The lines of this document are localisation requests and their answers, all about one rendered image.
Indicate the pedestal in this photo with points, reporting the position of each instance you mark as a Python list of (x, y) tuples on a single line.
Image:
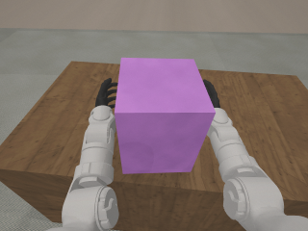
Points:
[(270, 112)]

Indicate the right robot upper arm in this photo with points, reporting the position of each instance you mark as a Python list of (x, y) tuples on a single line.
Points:
[(257, 205)]

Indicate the right robot hand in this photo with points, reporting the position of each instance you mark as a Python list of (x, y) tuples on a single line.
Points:
[(212, 93)]

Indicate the left robot hand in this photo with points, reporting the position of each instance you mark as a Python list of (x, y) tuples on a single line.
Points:
[(102, 98)]

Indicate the right robot forearm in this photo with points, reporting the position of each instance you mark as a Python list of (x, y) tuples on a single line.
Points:
[(233, 158)]

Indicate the left robot forearm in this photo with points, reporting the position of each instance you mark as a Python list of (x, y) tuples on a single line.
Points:
[(96, 162)]

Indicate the carton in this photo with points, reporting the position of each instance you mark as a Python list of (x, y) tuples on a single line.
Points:
[(163, 113)]

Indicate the left robot upper arm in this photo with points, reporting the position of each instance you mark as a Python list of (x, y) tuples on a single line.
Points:
[(89, 209)]

